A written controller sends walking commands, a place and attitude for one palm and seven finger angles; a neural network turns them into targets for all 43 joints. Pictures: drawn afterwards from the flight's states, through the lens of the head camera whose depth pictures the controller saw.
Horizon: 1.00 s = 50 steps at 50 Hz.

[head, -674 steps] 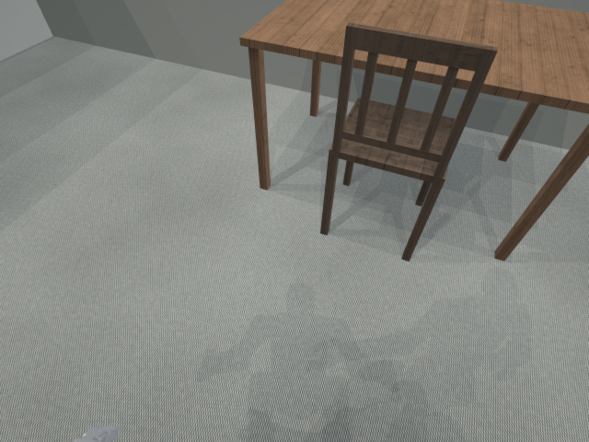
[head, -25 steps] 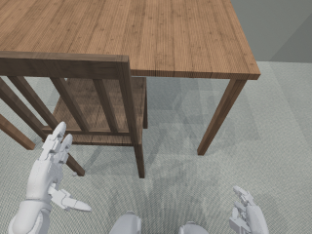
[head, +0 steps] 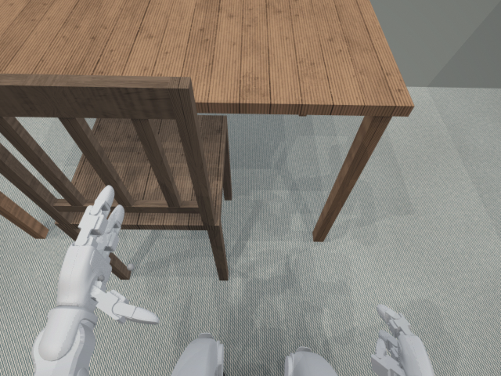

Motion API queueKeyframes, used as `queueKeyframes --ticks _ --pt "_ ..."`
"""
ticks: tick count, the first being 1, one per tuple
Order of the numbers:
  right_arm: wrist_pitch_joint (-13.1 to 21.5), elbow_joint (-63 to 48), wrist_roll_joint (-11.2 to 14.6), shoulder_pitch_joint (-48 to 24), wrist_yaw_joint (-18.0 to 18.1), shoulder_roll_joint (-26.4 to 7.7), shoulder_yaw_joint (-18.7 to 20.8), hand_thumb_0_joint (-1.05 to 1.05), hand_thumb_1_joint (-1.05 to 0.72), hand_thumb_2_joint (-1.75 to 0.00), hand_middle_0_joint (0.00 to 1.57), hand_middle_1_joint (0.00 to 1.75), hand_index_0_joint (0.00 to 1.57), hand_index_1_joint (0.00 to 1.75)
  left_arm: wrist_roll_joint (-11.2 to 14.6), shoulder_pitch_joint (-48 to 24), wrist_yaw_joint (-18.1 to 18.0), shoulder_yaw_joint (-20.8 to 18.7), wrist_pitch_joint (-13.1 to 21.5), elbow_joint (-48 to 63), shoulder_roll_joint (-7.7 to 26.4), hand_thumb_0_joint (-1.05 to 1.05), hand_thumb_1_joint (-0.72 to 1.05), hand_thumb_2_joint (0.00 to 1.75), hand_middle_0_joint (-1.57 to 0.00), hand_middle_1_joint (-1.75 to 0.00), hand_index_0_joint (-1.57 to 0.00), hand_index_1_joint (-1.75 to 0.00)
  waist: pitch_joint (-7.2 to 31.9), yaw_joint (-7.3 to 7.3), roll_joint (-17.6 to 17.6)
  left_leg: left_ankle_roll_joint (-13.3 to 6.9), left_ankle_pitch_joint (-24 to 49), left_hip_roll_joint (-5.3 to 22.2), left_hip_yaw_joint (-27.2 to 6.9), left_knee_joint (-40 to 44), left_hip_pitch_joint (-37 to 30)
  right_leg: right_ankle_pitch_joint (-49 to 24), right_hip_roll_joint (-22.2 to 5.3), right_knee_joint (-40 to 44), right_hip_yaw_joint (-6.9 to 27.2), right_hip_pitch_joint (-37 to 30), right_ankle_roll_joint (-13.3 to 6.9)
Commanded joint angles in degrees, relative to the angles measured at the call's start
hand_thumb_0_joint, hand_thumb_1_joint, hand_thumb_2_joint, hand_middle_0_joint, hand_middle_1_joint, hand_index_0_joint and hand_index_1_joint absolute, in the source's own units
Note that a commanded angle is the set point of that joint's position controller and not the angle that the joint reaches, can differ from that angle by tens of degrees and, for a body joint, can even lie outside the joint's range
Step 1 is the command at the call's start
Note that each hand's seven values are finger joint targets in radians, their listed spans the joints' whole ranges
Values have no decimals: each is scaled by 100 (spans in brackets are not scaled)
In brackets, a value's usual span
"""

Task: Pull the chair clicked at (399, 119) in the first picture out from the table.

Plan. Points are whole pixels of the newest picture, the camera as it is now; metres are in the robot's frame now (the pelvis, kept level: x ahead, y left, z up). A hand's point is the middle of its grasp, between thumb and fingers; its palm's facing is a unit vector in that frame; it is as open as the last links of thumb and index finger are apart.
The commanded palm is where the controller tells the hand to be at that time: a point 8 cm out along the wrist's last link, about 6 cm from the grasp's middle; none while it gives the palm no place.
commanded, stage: aim the fingers beside a spindle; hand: left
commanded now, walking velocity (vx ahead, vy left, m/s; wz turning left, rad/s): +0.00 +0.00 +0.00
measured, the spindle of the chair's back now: (103, 166) +0.46 +0.30 +0.01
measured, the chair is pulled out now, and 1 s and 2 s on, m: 0.00 0.00 0.00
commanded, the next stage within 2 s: push the fingers through the gap in 1.48 s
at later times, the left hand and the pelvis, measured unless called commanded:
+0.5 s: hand (152, 252) +0.30 +0.17 +0.02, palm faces +0.00 -1.00 -0.03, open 16.9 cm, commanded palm +0.28 +0.22 +0.02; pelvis +0.00 +0.00 -0.01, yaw +0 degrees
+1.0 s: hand (165, 241) +0.32 +0.16 +0.00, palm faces -0.01 -1.00 -0.02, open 16.9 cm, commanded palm +0.30 +0.22 +0.00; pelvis -0.01 +0.00 -0.03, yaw -1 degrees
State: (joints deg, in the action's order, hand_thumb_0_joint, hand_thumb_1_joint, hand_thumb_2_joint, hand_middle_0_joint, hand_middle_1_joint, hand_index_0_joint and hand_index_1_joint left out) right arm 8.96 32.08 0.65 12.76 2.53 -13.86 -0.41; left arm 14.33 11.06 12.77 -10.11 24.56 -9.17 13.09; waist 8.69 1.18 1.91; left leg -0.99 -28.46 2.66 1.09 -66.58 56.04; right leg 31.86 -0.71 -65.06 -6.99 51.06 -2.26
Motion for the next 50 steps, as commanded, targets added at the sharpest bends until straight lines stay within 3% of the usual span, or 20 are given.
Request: queueKeyframes --ticks 1,3,11,12,13,16,23,24,27,28,30,31,34,38,42,44,46,48,49,50 --pt "305 -798 20 -117 70 -790 315 0 -90 -90 20 30 20 30 68 -598 -38 -296 459 1163 759 0 -50 30 -6 -8 -6 -8 1608 19 22 -85 1432 -186 -308 732 -1231 -1564 103 887 498 -669 109" --pt "279 -763 30 -117 75 -798 312 0 -90 -90 20 30 20 30 31 -874 -48 -210 446 1033 705 0 -50 30 -6 -8 -6 -8 1513 93 7 -82 1318 -181 -302 687 -1167 -1482 101 873 515 -522 127" --pt "186 -764 6 -79 43 -791 316 0 -90 -90 20 30 20 30 -12 -971 -149 -358 378 876 804 0 -50 30 -6 -8 -6 -8 1855 -36 80 -73 1582 -184 -301 623 -1167 -1754 109 716 513 -645 95" --pt "170 -782 5 -100 26 -770 315 0 -90 -90 20 30 20 30 -8 -1004 -153 -214 369 894 662 0 -50 30 -6 -8 -6 -8 1866 4 47 -83 1602 -197 -274 587 -1174 -1838 99 718 534 -649 118" --pt "143 -768 12 -71 20 -787 323 0 -90 -90 20 30 20 30 -9 -994 -177 -328 360 813 758 0 -50 30 -6 -8 -6 -8 1805 -3 -28 -70 1553 -188 -276 589 -1099 -1804 104 728 537 -655 120" --pt "106 -758 -1 -96 0 -787 307 0 -90 -90 20 30 20 30 -73 -1257 -222 -153 378 742 647 0 -50 30 -6 -8 -6 -8 1694 73 -21 -83 1416 -187 -298 532 -965 -1636 109 678 525 -475 110" --pt "27 -717 -19 -72 -16 -795 339 0 -90 -90 20 30 20 30 -154 -1561 -335 -180 486 627 669 0 -50 30 -6 -8 -6 -8 1891 55 -44 -70 1398 -185 -287 419 -961 -1620 107 565 545 -353 109" --pt "27 -733 -27 -97 -24 -779 329 0 -90 -90 20 30 20 30 -172 -1662 -338 -26 506 711 553 0 -50 30 -6 -8 -6 -8 1936 55 113 -64 1420 -190 -301 431 -1025 -1610 102 532 527 -301 98" --pt "-8 -720 -38 -77 -41 -780 336 0 -90 -90 20 30 20 30 -215 -1712 -395 43 505 694 512 0 -50 30 -6 -8 -6 -8 2021 64 122 -64 1533 -182 -320 391 -1088 -1690 105 475 511 -232 89" --pt "-36 -727 -38 -53 -49 -790 338 0 -90 -90 20 30 20 30 -224 -1559 -427 -53 486 583 577 0 -50 30 -6 -8 -6 -8 2003 13 73 -52 1522 -180 -322 405 -1045 -1676 112 470 504 -264 80" --pt "-69 -726 -37 -80 -55 -782 330 0 -90 -90 20 30 20 30 -248 -1828 -457 143 464 508 404 0 -50 30 -6 -8 -6 -8 1913 124 -54 -71 1378 -188 -307 346 -929 -1598 108 484 516 -166 112" --pt "-83 -688 -47 -56 -46 -800 324 0 -90 -90 20 30 20 30 -261 -1966 -481 30 463 397 528 0 -50 30 -6 -8 -6 -8 1864 136 -77 -78 1317 -181 -321 314 -826 -1514 120 470 523 -113 100" --pt "-134 -701 -43 -67 -58 -791 329 0 -90 -90 20 30 20 30 -286 -1999 -526 -83 489 316 590 0 -50 30 -6 -8 -6 -8 2002 29 24 -53 1347 -196 -303 305 -845 -1544 116 401 539 -156 80" --pt "-166 -697 -58 -43 -86 -768 340 0 -90 -90 20 30 20 30 -308 -2133 -555 98 526 389 426 0 -50 30 -6 -8 -6 -8 2268 62 76 -58 1540 -188 -302 225 -967 -1735 112 324 537 -139 90" --pt "-233 -649 -57 -27 -89 -799 330 0 -90 -90 20 30 20 30 -346 -2254 -580 32 487 32 497 0 -50 30 -6 -8 -6 -8 2038 105 -140 -60 1358 -184 -313 179 -697 -1600 128 309 536 -44 93" --pt "-257 -638 -55 -40 -85 -794 336 0 -90 -90 20 30 20 30 -346 -2466 -591 55 512 52 478 0 -50 30 -6 -8 -6 -8 2112 132 -121 -68 1327 -193 -296 123 -670 -1595 122 287 567 -22 101" --pt "-273 -718 -64 -60 -104 -800 345 0 -90 -90 20 30 20 30 -336 -2175 -606 0 517 178 526 0 -50 30 -6 -8 -6 -8 2286 3 163 -52 1533 -198 -310 179 -861 -1695 130 253 539 -52 61" --pt "-310 -713 -54 -43 -116 -783 348 0 -90 -90 20 30 20 30 -318 -2212 -620 -34 526 335 560 0 -50 30 -6 -8 -6 -8 2411 19 27 -50 1604 -185 -309 193 -947 -1803 128 264 546 -164 86" --pt "-326 -736 -51 -46 -113 -778 348 0 -90 -90 20 30 20 30 -304 -2051 -627 -115 515 306 608 0 -50 30 -6 -8 -6 -8 2377 -19 -3 -50 1592 -191 -287 206 -890 -1815 130 291 560 -243 87" --pt "-335 -732 -44 -71 -111 -768 330 0 -90 -90 20 30 20 30 -306 -2179 -620 -26 513 321 558 0 -50 30 -6 -8 -6 -8 2256 38 52 -52 1498 -196 -282 219 -830 -1745 125 315 557 -201 91"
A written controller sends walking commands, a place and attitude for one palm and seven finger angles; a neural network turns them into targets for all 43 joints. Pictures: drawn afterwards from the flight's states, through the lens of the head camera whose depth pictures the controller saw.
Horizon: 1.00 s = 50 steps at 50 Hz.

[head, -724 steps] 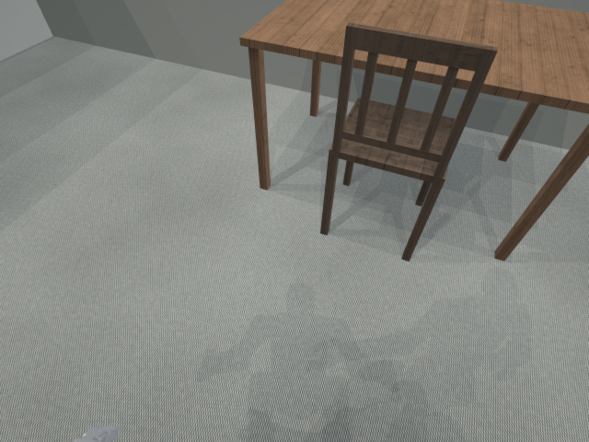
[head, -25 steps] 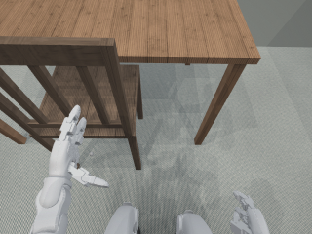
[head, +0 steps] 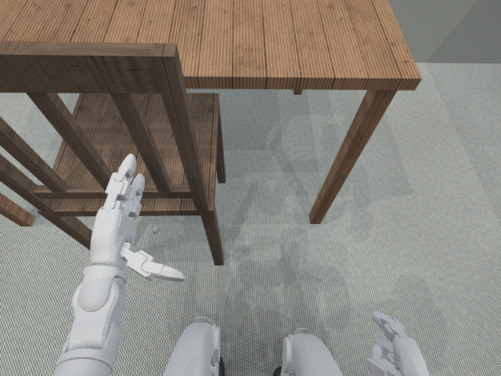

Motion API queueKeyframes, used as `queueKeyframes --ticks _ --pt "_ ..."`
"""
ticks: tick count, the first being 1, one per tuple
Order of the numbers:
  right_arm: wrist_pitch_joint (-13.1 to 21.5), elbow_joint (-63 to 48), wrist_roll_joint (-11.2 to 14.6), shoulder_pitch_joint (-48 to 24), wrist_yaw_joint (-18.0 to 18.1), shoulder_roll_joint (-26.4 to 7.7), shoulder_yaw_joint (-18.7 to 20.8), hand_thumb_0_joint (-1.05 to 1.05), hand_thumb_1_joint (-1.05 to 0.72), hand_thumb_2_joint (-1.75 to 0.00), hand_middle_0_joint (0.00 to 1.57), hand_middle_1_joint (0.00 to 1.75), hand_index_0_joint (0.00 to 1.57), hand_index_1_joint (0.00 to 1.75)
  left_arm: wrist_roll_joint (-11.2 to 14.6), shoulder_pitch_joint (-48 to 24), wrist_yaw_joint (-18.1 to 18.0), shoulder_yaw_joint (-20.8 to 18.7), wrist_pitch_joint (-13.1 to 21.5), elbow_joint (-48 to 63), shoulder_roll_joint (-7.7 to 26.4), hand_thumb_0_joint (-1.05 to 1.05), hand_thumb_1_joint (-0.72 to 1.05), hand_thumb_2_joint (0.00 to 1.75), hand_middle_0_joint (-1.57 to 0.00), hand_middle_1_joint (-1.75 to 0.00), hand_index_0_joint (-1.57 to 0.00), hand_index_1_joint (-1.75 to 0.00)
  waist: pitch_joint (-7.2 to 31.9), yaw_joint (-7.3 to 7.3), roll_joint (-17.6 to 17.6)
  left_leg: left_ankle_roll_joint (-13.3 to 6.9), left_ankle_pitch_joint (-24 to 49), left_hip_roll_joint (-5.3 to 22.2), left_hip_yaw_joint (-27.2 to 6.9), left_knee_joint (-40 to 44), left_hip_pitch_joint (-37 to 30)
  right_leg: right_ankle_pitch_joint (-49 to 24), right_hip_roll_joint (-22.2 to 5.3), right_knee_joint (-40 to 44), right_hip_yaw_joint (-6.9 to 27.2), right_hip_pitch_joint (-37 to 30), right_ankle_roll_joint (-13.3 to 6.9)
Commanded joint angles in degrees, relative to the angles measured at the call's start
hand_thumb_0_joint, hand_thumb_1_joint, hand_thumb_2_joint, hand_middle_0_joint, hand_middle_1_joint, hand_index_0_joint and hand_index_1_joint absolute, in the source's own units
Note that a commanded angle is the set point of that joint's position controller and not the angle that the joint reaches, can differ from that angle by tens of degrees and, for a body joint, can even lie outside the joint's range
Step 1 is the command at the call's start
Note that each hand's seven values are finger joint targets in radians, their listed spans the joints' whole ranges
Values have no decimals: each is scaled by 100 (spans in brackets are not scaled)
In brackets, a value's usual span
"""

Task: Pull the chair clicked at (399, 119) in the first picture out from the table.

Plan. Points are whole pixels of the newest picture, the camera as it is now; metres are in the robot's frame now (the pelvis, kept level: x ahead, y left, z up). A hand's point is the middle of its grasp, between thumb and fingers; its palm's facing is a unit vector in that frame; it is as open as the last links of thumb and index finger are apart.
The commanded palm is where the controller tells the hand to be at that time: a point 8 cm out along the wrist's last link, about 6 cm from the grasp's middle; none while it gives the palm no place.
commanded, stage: aim the fingers beside a spindle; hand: left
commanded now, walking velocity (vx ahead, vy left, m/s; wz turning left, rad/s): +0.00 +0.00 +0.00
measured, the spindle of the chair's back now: (83, 149) +0.46 +0.30 +0.03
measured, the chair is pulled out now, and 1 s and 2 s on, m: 0.00 0.00 0.00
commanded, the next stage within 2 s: push the fingers through the gap in 0.48 s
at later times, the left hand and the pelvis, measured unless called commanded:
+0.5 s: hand (151, 233) +0.32 +0.16 +0.02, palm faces +0.02 -1.00 -0.02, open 16.9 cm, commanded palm +0.30 +0.22 +0.03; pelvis +0.00 +0.00 +0.00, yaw +0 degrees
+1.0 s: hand (153, 211) +0.36 +0.17 +0.02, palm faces +0.03 -1.00 -0.02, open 16.9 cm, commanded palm +0.34 +0.22 +0.03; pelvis +0.00 +0.00 +0.00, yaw +0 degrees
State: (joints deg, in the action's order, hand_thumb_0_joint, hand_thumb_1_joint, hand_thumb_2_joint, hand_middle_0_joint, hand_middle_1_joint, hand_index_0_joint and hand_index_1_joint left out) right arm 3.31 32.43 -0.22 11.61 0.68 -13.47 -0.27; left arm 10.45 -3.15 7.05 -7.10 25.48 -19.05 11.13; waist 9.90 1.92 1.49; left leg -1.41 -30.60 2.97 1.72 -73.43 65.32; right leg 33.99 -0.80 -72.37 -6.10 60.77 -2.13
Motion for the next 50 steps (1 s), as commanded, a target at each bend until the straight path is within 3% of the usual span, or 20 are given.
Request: queueKeyframes --ticks 1,6,11,14,18,21,22,23,26,29,33,34,36,39,42,46,50 --pt "221 -728 44 78 86 -822 313 0 -90 -90 20 30 20 30 87 -789 -62 -409 412 1197 826 0 -50 30 -6 -8 -6 -8 2053 2 -35 -24 1688 -221 -368 889 -1662 -1937 152 1050 469 -1173 74" --pt "227 -668 46 67 128 -846 322 0 -90 -90 20 30 20 30 101 -993 -2 -346 465 1054 765 0 -50 30 -6 -8 -6 -8 1952 88 -80 -35 1460 -218 -373 849 -1595 -1694 156 1087 477 -1002 87" --pt "253 -693 57 60 122 -861 325 0 -90 -90 20 30 20 30 92 -964 62 -144 468 1227 667 0 -50 30 -6 -8 -6 -8 2080 57 276 -2 1681 -198 -448 919 -1931 -1752 143 1028 392 -849 42" --pt "225 -673 51 65 113 -857 337 0 -90 -90 20 30 20 30 93 -863 1 -220 429 1161 691 0 -50 30 -6 -8 -6 -8 2088 54 50 -9 1691 -201 -419 893 -1876 -1835 141 1049 407 -933 74" --pt "184 -753 44 30 74 -824 330 0 -90 -90 20 30 20 30 68 -585 -87 -290 438 1294 716 0 -50 30 -6 -8 -6 -8 2122 -67 186 25 1788 -211 -415 972 -1944 -1885 143 1010 376 -1016 51" --pt "160 -750 42 27 76 -832 328 0 -90 -90 20 30 20 30 41 -718 -137 -235 459 1224 671 0 -50 30 -6 -8 -6 -8 1939 39 -6 -2 1642 -202 -444 950 -1821 -1755 162 1035 371 -902 63" --pt "149 -760 36 26 75 -832 323 0 -90 -90 20 30 20 30 29 -671 -146 -282 473 1218 702 0 -50 30 -6 -8 -6 -8 1979 -8 -33 1 1612 -214 -423 944 -1782 -1759 158 1027 387 -971 67" --pt "148 -770 40 0 70 -819 318 0 -90 -90 20 30 20 30 20 -738 -125 -126 488 1269 584 0 -50 30 -6 -8 -6 -8 1978 44 47 -3 1582 -217 -414 935 -1819 -1736 155 1044 389 -927 69" --pt "153 -756 33 11 89 -840 325 0 -90 -90 20 30 20 30 30 -704 -120 -239 518 1279 705 0 -50 30 -6 -8 -6 -8 2031 12 39 -3 1620 -216 -437 925 -1812 -1743 164 1025 393 -959 51" --pt "159 -772 36 1 71 -810 329 0 -90 -90 20 30 20 30 35 -615 -73 19 509 1429 483 0 -50 30 -6 -8 -6 -8 2101 28 196 14 1783 -206 -435 926 -2025 -1861 145 1029 375 -914 55" --pt "136 -638 37 25 126 -856 308 0 -90 -90 20 30 20 30 -20 -1318 -117 -152 479 1127 692 0 -50 30 -6 -8 -6 -8 1860 155 22 1 1443 -201 -477 872 -1762 -1563 163 1029 382 -712 66" --pt "155 -641 31 11 126 -846 309 0 -90 -90 20 30 20 30 -24 -1409 -121 -83 494 1155 625 0 -50 30 -6 -8 -6 -8 1934 140 187 8 1417 -209 -472 870 -1836 -1503 150 1035 389 -658 62" --pt "157 -627 24 42 143 -867 310 0 -90 -90 20 30 20 30 3 -1466 -156 -281 491 1131 810 0 -50 30 -6 -8 -6 -8 2121 87 152 4 1567 -214 -476 859 -1873 -1627 159 1012 398 -790 45" --pt "142 -644 31 39 120 -838 306 0 -90 -90 20 30 20 30 5 -1373 -139 -202 453 1044 694 0 -50 30 -6 -8 -6 -8 2263 30 240 28 1723 -208 -451 899 -2037 -1768 148 1023 397 -867 50" --pt "91 -595 42 88 117 -858 306 0 -90 -90 20 30 20 30 -10 -1489 -145 -348 379 726 825 0 -50 30 -6 -8 -6 -8 2171 84 17 8 1705 -201 -427 871 -1842 -1847 163 1032 417 -924 73" --pt "47 -559 53 135 128 -869 291 0 -90 -90 20 30 20 30 0 -1782 -123 -465 341 399 933 0 -50 30 -6 -8 -6 -8 2004 126 -11 -2 1550 -214 -383 867 -1598 -1788 167 1091 469 -1005 75" --pt "54 -518 41 175 122 -865 298 0 -90 -90 20 30 20 30 15 -2198 -108 -405 466 417 878 0 -50 30 -6 -8 -6 -8 2195 141 190 22 1638 -210 -390 877 -1825 -1809 155 1079 465 -927 72"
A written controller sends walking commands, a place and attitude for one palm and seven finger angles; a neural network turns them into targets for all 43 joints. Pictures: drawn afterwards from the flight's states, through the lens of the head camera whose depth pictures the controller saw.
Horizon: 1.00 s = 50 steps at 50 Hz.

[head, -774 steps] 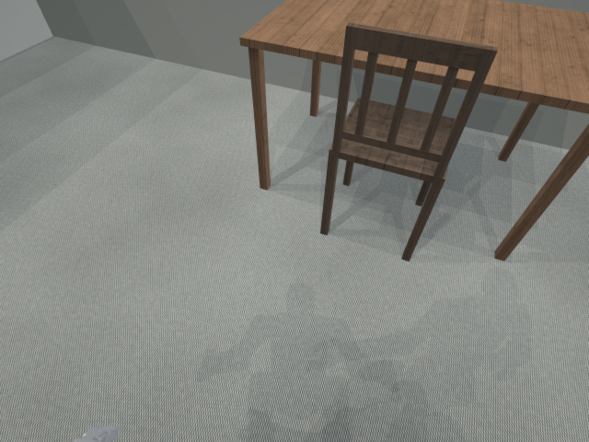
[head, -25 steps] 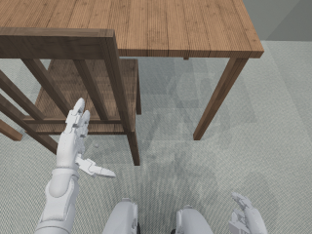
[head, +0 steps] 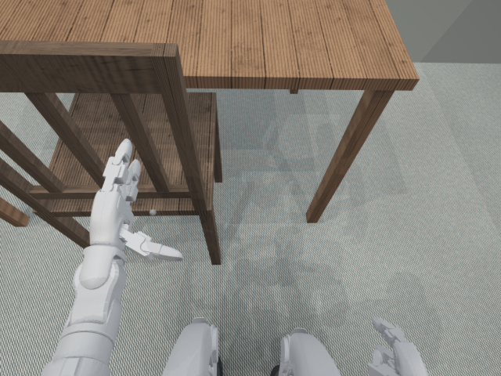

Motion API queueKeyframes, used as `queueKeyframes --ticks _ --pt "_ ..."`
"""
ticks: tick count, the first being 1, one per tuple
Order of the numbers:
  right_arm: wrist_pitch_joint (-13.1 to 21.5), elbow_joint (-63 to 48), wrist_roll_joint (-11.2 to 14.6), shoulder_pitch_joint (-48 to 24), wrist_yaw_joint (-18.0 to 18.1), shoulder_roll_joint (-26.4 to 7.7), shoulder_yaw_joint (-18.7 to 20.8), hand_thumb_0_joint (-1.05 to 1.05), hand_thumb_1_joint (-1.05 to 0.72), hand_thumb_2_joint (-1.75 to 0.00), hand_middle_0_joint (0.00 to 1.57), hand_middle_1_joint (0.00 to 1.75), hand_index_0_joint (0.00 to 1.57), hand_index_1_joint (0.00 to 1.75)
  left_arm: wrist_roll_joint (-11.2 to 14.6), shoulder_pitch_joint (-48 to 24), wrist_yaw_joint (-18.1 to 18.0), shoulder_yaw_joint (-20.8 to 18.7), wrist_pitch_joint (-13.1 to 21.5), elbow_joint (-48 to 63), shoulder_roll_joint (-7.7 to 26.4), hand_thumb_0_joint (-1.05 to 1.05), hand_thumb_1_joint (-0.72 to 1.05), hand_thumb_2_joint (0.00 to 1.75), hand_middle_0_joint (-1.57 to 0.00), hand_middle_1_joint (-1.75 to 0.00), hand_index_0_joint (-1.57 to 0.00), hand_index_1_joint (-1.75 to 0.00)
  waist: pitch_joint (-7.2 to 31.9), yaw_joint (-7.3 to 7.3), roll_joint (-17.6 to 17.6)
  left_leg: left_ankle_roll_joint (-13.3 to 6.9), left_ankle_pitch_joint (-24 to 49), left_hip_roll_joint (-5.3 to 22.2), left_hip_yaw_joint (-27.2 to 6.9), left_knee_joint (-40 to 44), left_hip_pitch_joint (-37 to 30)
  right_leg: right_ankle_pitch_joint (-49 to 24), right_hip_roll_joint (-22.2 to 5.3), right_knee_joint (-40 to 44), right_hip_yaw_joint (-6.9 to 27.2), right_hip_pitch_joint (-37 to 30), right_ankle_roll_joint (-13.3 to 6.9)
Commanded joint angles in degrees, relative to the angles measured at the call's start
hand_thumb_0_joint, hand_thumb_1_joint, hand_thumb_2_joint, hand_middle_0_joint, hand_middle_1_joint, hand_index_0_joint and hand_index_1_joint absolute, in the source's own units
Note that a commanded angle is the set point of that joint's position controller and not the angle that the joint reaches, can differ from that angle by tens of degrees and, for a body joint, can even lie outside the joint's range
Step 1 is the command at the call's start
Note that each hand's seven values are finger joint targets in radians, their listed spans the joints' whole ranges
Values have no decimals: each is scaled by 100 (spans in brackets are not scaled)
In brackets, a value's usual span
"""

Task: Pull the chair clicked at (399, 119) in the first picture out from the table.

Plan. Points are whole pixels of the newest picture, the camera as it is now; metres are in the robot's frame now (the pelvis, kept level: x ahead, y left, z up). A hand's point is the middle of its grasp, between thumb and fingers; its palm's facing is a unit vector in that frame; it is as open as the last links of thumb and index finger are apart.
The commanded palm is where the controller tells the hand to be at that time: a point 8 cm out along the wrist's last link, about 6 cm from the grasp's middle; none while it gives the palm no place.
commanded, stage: push the fingers through the gap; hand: left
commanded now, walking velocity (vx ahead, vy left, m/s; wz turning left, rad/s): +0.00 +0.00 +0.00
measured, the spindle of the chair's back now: (81, 149) +0.46 +0.30 +0.03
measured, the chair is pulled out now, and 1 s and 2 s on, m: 0.00 0.00 0.00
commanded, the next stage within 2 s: hook a spindle and tug to test in 1.18 s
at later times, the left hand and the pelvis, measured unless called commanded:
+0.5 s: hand (160, 184) +0.41 +0.16 +0.02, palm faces +0.04 -1.00 -0.02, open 16.9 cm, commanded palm +0.39 +0.21 +0.02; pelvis +0.00 +0.00 +0.00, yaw -1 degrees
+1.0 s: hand (162, 165) +0.45 +0.17 +0.02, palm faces +0.07 -1.00 -0.02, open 16.9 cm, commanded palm +0.42 +0.21 +0.02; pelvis +0.00 +0.00 +0.00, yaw -1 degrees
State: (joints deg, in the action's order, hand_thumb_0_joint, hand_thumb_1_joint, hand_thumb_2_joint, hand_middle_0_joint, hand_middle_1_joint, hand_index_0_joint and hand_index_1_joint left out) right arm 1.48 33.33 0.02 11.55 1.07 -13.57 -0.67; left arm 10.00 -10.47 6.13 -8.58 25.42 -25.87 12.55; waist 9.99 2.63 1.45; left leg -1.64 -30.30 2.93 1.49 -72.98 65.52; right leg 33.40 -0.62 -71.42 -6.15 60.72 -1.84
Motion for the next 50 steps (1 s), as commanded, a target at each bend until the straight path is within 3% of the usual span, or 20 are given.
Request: queueKeyframes --ticks 1,3,6,9,12,15,19,20,21,26,28,34,38,42,43,44,50 --pt "236 -568 18 205 91 -878 340 0 -90 -90 20 30 20 30 45 -1599 -17 -287 484 984 803 0 -50 30 -6 -8 -6 -8 2124 121 172 39 1627 -189 -404 824 -1846 -1726 154 966 452 -821 32" --pt "228 -527 11 250 85 -880 350 0 -90 -90 20 30 20 30 35 -1641 -17 -323 513 827 799 0 -50 30 -6 -8 -6 -8 2187 110 111 45 1661 -188 -388 826 -1881 -1774 155 972 460 -847 45" --pt "223 -504 14 312 63 -905 378 0 -90 -90 20 30 20 30 28 -1706 -8 -340 517 825 844 0 -50 30 -6 -8 -6 -8 2377 86 339 73 1910 -165 -428 845 -2140 -1894 153 916 418 -761 20" --pt "159 -464 14 361 54 -902 372 0 -90 -90 20 30 20 30 35 -1821 -30 -420 473 546 875 0 -50 30 -6 -8 -6 -8 2263 138 -21 46 1831 -175 -372 830 -1884 -1987 153 975 465 -951 64" --pt "127 -458 11 387 53 -898 357 0 -90 -90 20 30 20 30 -24 -2061 -64 -572 515 409 1044 0 -50 30 -6 -8 -6 -8 2284 117 86 45 1727 -191 -352 825 -1759 -1921 163 945 496 -958 60" --pt "128 -411 7 426 47 -893 363 0 -90 -90 20 30 20 30 -42 -2532 -53 -409 609 406 917 0 -50 30 -6 -8 -6 -8 2302 197 253 57 1713 -186 -371 822 -1935 -1824 162 967 488 -791 51" --pt "109 -362 -12 529 15 -922 389 0 -90 -90 20 30 20 30 -77 -2473 -90 -444 624 174 909 0 -50 30 -6 -8 -6 -8 2490 156 358 103 2015 -145 -445 847 -2253 -1922 176 912 412 -635 27" --pt "91 -343 -13 529 5 -911 378 0 -90 -90 20 30 20 30 -73 -2653 -89 -306 597 77 778 0 -50 30 -6 -8 -6 -8 2391 258 297 83 1963 -155 -430 828 -2200 -1916 170 951 415 -598 47" --pt "77 -305 -23 567 15 -941 385 0 -90 -90 20 30 20 30 -105 -2724 -120 -498 592 -46 979 0 -50 30 -6 -8 -6 -8 2385 242 244 86 1940 -144 -450 814 -2116 -1885 177 907 403 -578 37" --pt "24 -270 -37 609 22 -953 363 0 -90 -90 20 30 20 30 -191 -3308 -184 -568 645 -361 1100 0 -50 30 -6 -8 -6 -8 2332 331 140 51 1671 -172 -428 786 -1896 -1713 178 950 460 -560 59" --pt "14 -255 -44 635 13 -930 360 0 -90 -90 20 30 20 30 -201 -3514 -184 -553 704 -401 1066 0 -50 30 -6 -8 -6 -8 2494 321 316 67 1724 -184 -419 771 -2005 -1741 179 936 470 -563 57" --pt "-75 -181 -60 773 13 -959 343 0 -90 -90 20 30 20 30 -235 -3816 -135 -824 687 -1024 1364 0 -50 30 -6 -8 -6 -8 2557 360 180 53 1797 -180 -408 716 -1852 -1853 200 917 491 -657 65" --pt "-124 -146 -81 878 -20 -967 354 0 -90 -90 20 30 20 30 -260 -4223 -92 -762 726 -1099 1316 0 -50 30 -6 -8 -6 -8 2700 418 453 68 2022 -158 -441 679 -2105 -1946 204 875 460 -467 53" --pt "-195 -171 -79 920 -48 -976 372 0 -90 -90 20 30 20 30 -273 -4066 -71 -836 747 -1133 1390 0 -50 30 -6 -8 -6 -8 2815 384 384 63 2170 -148 -437 684 -2113 -2087 218 858 462 -565 56" --pt "-203 -175 -77 909 -61 -946 377 0 -90 -90 20 30 20 30 -267 -4129 -49 -646 762 -1025 1181 0 -50 30 -6 -8 -6 -8 2836 424 498 69 2222 -145 -438 697 -2233 -2112 216 867 449 -521 56" --pt "-215 -164 -71 923 -67 -953 398 0 -90 -90 20 30 20 30 -248 -4063 -66 -677 766 -939 1187 0 -50 30 -6 -8 -6 -8 2864 407 462 77 2271 -129 -451 711 -2319 -2126 221 883 432 -524 52" --pt "-257 -150 -72 935 -85 -954 410 0 -90 -90 20 30 20 30 -290 -3905 -134 -649 790 -928 1180 0 -50 30 -6 -8 -6 -8 2713 406 332 64 2156 -133 -432 764 -2226 -2089 227 950 444 -603 59"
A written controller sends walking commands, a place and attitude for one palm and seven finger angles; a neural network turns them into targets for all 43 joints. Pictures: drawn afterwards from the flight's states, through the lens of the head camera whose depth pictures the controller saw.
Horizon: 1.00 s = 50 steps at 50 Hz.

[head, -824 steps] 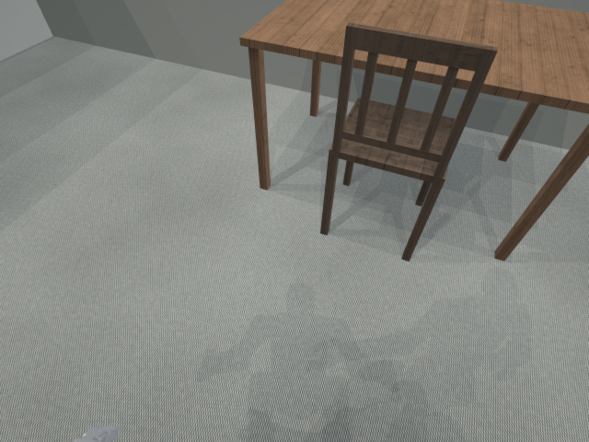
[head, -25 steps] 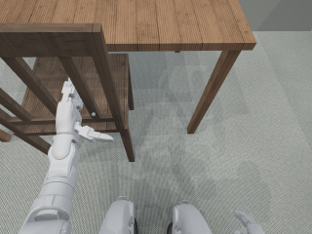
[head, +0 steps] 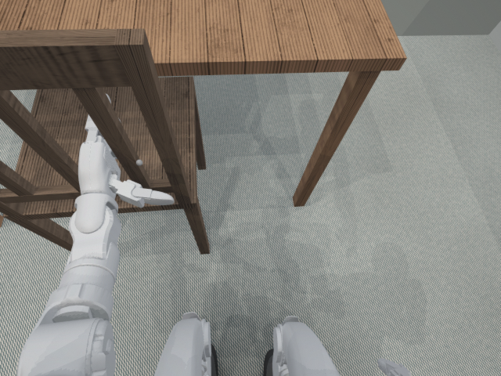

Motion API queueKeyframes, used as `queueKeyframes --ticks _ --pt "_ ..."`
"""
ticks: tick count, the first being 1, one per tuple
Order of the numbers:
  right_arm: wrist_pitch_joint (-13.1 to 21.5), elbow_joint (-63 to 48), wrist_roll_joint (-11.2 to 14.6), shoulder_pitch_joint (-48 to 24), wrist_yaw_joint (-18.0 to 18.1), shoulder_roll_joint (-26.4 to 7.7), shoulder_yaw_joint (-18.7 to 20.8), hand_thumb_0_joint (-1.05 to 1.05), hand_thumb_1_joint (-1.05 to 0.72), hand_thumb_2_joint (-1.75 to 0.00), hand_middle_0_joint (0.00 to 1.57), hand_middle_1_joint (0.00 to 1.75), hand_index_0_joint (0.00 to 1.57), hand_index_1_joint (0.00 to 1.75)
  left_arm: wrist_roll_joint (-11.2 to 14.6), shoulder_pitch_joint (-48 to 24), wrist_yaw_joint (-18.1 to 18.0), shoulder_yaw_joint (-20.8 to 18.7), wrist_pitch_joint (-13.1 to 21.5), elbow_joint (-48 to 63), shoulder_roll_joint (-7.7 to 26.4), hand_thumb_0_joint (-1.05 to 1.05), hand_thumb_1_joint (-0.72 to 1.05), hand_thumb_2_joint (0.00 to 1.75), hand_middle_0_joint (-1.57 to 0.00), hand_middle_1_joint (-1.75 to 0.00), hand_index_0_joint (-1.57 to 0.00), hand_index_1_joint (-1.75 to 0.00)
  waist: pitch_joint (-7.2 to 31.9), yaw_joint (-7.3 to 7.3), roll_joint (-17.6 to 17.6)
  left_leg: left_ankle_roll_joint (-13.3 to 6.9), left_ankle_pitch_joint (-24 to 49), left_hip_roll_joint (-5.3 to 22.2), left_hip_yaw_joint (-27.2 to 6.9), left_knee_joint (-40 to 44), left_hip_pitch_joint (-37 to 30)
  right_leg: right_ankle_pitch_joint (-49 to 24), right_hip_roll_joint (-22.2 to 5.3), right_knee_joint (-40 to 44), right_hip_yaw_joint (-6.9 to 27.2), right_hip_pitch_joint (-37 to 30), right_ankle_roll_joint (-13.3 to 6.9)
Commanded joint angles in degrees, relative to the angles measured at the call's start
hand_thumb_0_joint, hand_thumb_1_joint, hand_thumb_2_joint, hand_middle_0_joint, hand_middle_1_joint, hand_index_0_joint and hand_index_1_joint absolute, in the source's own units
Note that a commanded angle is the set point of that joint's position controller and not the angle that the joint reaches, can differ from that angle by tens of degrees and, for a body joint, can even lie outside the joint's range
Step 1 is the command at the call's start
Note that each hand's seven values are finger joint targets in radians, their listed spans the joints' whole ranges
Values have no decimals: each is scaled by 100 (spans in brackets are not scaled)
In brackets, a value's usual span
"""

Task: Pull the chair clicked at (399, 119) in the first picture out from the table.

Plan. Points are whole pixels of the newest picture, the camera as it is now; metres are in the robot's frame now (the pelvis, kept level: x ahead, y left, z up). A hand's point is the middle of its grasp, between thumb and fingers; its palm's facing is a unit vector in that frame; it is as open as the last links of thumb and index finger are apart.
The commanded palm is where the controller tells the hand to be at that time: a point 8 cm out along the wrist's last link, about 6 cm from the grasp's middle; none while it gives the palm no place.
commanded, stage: push the fingers through the gap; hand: left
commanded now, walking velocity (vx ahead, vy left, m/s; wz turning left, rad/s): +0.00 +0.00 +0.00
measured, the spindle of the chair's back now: (48, 149) +0.45 +0.30 +0.03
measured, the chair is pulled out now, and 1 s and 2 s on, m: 0.00 0.00 0.04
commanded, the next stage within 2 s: hook a spindle and tug to test in 0.18 s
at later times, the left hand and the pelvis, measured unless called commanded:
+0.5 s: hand (141, 164) +0.43 +0.17 +0.02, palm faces +0.10 -1.00 -0.02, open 16.5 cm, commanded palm +0.40 +0.21 +0.03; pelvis +0.00 +0.00 +0.00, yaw +0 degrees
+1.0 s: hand (136, 163) +0.44 +0.17 +0.02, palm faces +0.10 -1.00 -0.02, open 8.6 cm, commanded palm +0.40 +0.21 +0.03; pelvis +0.01 +0.00 +0.01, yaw +0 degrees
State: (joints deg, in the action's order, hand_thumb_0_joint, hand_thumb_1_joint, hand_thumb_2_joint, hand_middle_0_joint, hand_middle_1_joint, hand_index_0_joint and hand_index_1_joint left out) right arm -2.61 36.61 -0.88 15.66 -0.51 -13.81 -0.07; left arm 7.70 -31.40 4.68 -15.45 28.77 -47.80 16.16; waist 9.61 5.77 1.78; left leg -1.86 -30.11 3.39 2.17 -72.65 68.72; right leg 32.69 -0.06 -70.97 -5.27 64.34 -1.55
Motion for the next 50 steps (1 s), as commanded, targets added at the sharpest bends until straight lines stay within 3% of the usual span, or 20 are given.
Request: queueKeyframes --ticks 1,6,10,14,16,19,24,25,29,31,33,36,39,40,41,44,48,49,50 --pt "156 -465 4 527 71 -933 343 0 -90 -90 20 30 20 30 -70 -1893 -9 56 477 1306 818 0 -50 30 -6 -8 -6 -8 2760 118 370 80 2188 -176 -516 727 -2579 -2038 173 872 344 -914 24" --pt "136 -466 3 506 59 -932 346 0 -90 -90 20 30 20 30 -85 -1776 -23 33 525 1301 847 0 -50 30 -6 -8 -6 -8 2688 92 398 90 2181 -184 -514 743 -2581 -2032 179 877 344 -921 10" --pt "122 -498 19 472 31 -905 354 0 -90 -90 20 30 20 30 -52 -1605 -32 243 513 1404 565 0 -50 30 -6 -8 -6 -8 2674 99 382 115 2299 -161 -530 791 -2774 -2059 176 916 296 -868 13" --pt "100 -494 4 446 38 -912 352 0 -90 -90 20 30 20 30 -117 -1670 -109 146 522 1354 677 0 -50 30 -6 -8 -6 -8 2591 73 442 118 2210 -177 -520 779 -2696 -1999 169 894 315 -816 11" --pt "110 -488 -5 455 35 -910 360 0 -90 -90 20 30 20 30 -139 -1865 -130 320 543 1385 503 0 -50 30 -10 -19 -10 -19 2627 159 438 120 2308 -152 -601 762 -2843 -1980 169 843 267 -634 0" --pt "94 -484 -7 443 37 -912 370 0 -90 -90 20 30 20 30 -134 -1780 -148 257 553 1373 556 0 -50 30 -15 -35 -15 -35 2712 132 247 112 2297 -170 -551 733 -2765 -2075 171 874 310 -826 24" --pt "92 -526 -4 402 28 -895 361 0 -90 -90 20 30 20 30 -107 -1594 -116 250 547 1601 589 0 -50 30 -24 -63 -24 -63 2880 40 417 115 2440 -188 -507 739 -2839 -2249 170 878 331 -1012 6" --pt "96 -537 11 389 28 -876 367 0 -90 -90 20 30 20 30 -85 -1462 -99 286 533 1574 525 0 -50 30 -25 -68 -25 -68 2822 50 268 104 2440 -185 -487 742 -2788 -2311 175 910 345 -1084 18" --pt "105 -540 26 363 25 -878 350 0 -90 -90 20 30 20 30 -48 -1405 -61 328 504 1519 489 0 -50 30 -32 -90 -32 -90 2606 70 232 94 2191 -202 -470 771 -2593 -2169 178 960 355 -1100 26" --pt "129 -515 18 367 43 -901 359 0 -90 -90 20 30 20 30 -55 -1509 -51 235 532 1570 633 0 -39 35 -36 -101 -36 -101 2646 80 244 79 2178 -201 -474 737 -2539 -2193 176 928 381 -1109 20" --pt "127 -528 20 360 30 -870 348 0 -90 -90 20 30 20 30 -45 -1350 -25 323 522 1533 487 0 -28 40 -39 -112 -39 -112 2658 38 431 113 2288 -202 -467 778 -2688 -2206 173 924 344 -1047 8" --pt "138 -481 17 397 32 -894 361 0 -90 -90 20 30 20 30 -37 -1552 -19 407 514 1473 428 0 -11 47 -45 -129 -45 -129 2528 139 347 100 2269 -182 -522 766 -2714 -2126 182 931 312 -878 2" --pt "132 -478 16 416 38 -907 373 0 -90 -90 20 30 20 30 -17 -1561 10 311 524 1532 524 0 6 54 -50 -145 -50 -145 2684 102 260 95 2341 -191 -493 742 -2669 -2268 169 915 340 -1042 19" --pt "137 -500 20 409 27 -886 375 0 -90 -90 20 30 20 30 -8 -1428 24 366 516 1558 435 0 12 56 -50 -145 -50 -145 2777 42 424 106 2413 -207 -474 751 -2752 -2299 166 913 340 -1073 8" --pt "141 -500 14 416 19 -905 380 0 -90 -90 20 30 20 30 -18 -1408 34 435 499 1563 394 0 17 59 -50 -145 -50 -145 2789 81 447 110 2510 -183 -532 752 -2856 -2287 174 883 305 -952 -7" --pt "121 -472 26 416 11 -890 394 0 -90 -90 20 30 20 30 7 -1423 33 535 469 1570 266 0 34 66 -50 -145 -50 -145 2687 120 341 107 2504 -174 -519 757 -2862 -2298 170 936 299 -926 12" --pt "105 -482 32 427 10 -918 391 0 -90 -90 20 30 20 30 -11 -1229 3 324 451 1578 503 0 56 76 -50 -145 -50 -145 2718 39 285 111 2551 -178 -521 782 -2782 -2365 174 907 297 -1060 6" --pt "104 -490 24 411 4 -888 384 0 -90 -90 20 30 20 30 -14 -1303 19 501 452 1596 316 0 62 78 -50 -145 -50 -145 2661 100 298 106 2515 -183 -509 779 -2796 -2347 174 933 303 -1017 18" --pt "104 -491 29 418 4 -882 384 0 -90 -90 20 30 20 30 -5 -1278 14 485 456 1618 305 0 68 80 -50 -145 -50 -145 2674 71 351 114 2512 -177 -514 789 -2838 -2305 175 930 283 -993 7"
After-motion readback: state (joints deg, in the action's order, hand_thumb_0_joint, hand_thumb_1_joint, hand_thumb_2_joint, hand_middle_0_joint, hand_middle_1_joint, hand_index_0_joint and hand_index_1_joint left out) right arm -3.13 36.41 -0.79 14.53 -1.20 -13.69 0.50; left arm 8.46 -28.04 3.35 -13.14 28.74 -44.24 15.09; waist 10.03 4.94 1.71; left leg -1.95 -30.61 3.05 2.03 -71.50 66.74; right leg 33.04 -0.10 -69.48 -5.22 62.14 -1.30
